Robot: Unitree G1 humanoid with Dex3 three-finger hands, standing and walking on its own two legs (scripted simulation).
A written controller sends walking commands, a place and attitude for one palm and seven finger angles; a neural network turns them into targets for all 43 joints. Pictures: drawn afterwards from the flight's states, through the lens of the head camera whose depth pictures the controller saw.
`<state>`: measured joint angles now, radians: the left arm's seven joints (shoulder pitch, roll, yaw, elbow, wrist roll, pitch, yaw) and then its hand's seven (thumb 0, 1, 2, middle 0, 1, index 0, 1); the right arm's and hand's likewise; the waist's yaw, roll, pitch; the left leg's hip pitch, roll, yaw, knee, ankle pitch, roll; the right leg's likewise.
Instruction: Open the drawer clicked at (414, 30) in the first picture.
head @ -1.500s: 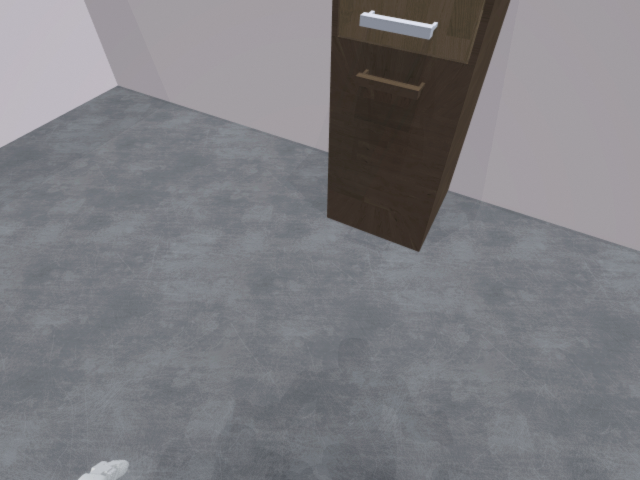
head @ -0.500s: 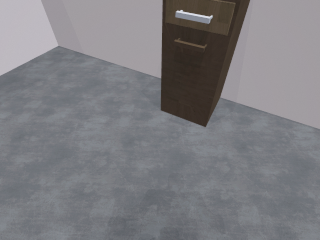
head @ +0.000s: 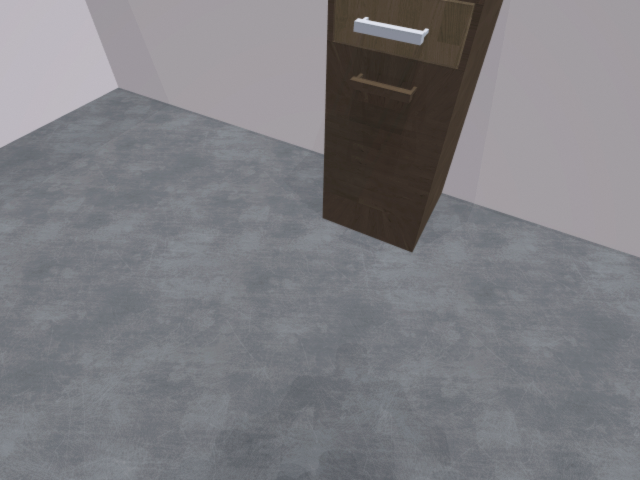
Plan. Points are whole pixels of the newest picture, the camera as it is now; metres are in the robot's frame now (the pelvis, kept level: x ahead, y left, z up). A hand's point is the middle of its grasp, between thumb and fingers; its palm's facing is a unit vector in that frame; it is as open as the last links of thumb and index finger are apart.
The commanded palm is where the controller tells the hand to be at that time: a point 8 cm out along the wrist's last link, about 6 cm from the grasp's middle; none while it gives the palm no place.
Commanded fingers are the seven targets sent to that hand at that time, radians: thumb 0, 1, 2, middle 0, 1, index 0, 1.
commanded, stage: walk to a spot facing it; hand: left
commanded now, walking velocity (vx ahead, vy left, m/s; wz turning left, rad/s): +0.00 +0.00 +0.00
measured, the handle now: (391, 28) +1.22 -0.12 +0.09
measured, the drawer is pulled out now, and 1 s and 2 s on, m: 0.00 0.00 0.00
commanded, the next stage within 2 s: turn to face it in 0.90 s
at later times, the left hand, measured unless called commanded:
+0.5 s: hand out of the picture +0.08 +0.21 -0.18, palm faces +0.06 -0.99 -0.14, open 7.4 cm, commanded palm none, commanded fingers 0.00 0.90 0.90 -0.20 -0.30 -0.20 -0.30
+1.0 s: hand (216, 387) +0.30 +0.20 -0.19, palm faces +0.24 -0.95 -0.19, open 7.2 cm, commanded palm none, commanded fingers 0.00 0.90 0.90 -0.20 -0.30 -0.20 -0.30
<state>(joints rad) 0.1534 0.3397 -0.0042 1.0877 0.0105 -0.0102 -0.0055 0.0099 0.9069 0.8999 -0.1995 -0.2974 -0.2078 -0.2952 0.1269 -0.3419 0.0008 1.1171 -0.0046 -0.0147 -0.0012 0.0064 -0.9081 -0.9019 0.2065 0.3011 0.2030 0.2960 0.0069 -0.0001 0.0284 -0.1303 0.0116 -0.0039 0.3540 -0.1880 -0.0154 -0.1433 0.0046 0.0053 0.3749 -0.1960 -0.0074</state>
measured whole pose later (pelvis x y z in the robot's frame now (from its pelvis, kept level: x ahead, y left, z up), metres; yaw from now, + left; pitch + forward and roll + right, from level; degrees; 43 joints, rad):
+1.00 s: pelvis +0.31 +0.01 -0.01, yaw +12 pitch +0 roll -2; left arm 0.28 0.18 0.05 1.07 0.03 -0.07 0.01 0.00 0.95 0.90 -0.20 -0.30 -0.21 -0.29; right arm 0.20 -0.20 -0.08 1.01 -0.02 -0.02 0.02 0.00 -0.92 -0.90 0.20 0.30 0.19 0.29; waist -0.01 0.01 0.02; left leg -0.55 0.13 0.09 0.86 -0.23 0.00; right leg -0.14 -0.06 -0.26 0.46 -0.30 0.00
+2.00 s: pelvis +0.44 +0.07 -0.01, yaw -16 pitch +0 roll +0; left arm 0.17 0.25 0.09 0.93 0.02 0.07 -0.01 0.01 0.91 0.90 -0.20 -0.30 -0.21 -0.29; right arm 0.20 -0.20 -0.04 0.93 -0.01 0.01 -0.03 0.01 -0.91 -0.90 0.20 0.30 0.20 0.30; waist 0.01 -0.04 0.04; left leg -0.26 0.04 0.08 0.54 -0.29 0.01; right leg -0.43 0.06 0.07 0.75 -0.37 0.01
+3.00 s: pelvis +0.60 +0.00 +0.00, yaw -28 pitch +0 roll +1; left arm 0.24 0.18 0.07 1.06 0.03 0.00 -0.01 0.01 0.93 0.90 -0.19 -0.30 -0.20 -0.29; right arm 0.36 -0.12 -0.03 1.11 -0.02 -0.06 -0.02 0.00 -0.93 -0.90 0.20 0.30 0.20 0.30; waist -0.01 -0.03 0.03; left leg -0.09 0.04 0.19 0.35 -0.25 0.01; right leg -0.50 -0.10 -0.07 0.89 -0.27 0.01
